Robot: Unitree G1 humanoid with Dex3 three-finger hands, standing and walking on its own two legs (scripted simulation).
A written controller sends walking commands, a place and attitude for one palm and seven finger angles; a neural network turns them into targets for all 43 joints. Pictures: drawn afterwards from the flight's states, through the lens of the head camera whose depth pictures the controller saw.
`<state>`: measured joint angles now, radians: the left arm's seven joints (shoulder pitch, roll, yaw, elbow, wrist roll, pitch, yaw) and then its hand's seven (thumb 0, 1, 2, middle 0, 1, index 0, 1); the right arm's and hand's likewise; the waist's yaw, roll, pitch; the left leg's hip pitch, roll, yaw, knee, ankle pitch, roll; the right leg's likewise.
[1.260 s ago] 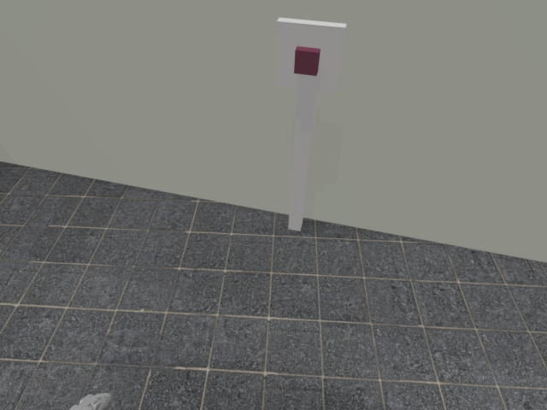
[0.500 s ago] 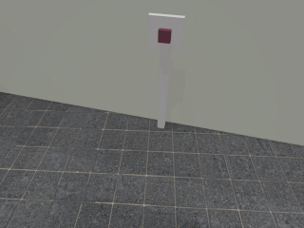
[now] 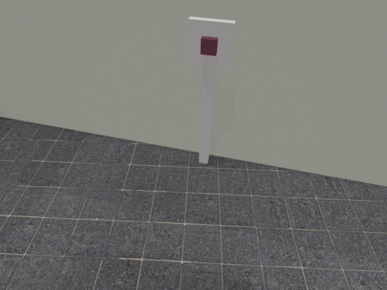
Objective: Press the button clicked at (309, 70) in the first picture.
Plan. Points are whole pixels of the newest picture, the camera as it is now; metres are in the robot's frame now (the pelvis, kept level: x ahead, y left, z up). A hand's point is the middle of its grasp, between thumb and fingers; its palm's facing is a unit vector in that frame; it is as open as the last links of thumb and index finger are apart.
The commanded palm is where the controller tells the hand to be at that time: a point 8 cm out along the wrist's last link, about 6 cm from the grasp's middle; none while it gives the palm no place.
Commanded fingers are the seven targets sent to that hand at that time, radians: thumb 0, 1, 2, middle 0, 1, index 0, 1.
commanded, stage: look at it before walking up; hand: left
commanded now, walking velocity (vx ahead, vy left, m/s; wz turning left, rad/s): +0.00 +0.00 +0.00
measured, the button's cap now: (209, 45) +1.01 +0.00 +0.05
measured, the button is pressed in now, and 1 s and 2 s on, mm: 0 0 0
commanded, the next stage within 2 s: walk to a spot facing it in 0.18 s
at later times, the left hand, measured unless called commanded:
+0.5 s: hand out of the picture +0.05 +0.22 -0.17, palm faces -0.06 -0.96 -0.27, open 7.4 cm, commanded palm none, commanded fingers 0.00 0.90 0.90 -0.20 -0.30 -0.20 -0.30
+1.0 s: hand (154, 289) +0.17 +0.11 -0.17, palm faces -0.21 -0.96 -0.17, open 7.4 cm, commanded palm none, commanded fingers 0.00 0.90 0.90 -0.20 -0.30 -0.20 -0.30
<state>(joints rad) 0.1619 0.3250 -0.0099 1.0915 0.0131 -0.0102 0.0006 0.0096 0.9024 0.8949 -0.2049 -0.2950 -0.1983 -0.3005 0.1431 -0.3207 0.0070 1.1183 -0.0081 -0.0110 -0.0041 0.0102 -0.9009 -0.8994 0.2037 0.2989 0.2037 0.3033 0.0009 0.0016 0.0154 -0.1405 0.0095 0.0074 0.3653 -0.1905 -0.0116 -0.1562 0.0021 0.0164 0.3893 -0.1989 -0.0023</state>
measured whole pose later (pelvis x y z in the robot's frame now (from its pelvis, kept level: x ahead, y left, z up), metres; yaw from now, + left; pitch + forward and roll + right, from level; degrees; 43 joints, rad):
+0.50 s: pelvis +0.03 +0.00 -0.01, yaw -4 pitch -1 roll +1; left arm 0.27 0.28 0.01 1.07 0.02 0.03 -0.02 0.01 0.90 0.90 -0.20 -0.29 -0.20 -0.30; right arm 0.20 -0.26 0.00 1.08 -0.02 0.00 -0.01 0.01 -0.90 -0.90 0.20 0.30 0.20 0.30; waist 0.02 -0.01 -0.01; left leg -0.15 0.03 0.08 0.46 -0.30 -0.01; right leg -0.21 0.03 0.08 0.53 -0.32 -0.02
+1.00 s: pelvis +0.15 -0.06 +0.00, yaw -16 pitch +0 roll -1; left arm 0.39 0.13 0.02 1.06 0.02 -0.07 0.01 0.01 0.90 0.89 -0.20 -0.29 -0.20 -0.30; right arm 0.18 -0.20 -0.05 1.01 -0.02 -0.01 0.01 0.01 -0.91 -0.90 0.20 0.30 0.20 0.30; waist 0.01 0.03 0.01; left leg -0.60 0.12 0.06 1.02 -0.19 -0.05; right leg -0.08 0.06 -0.02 0.35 -0.27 -0.06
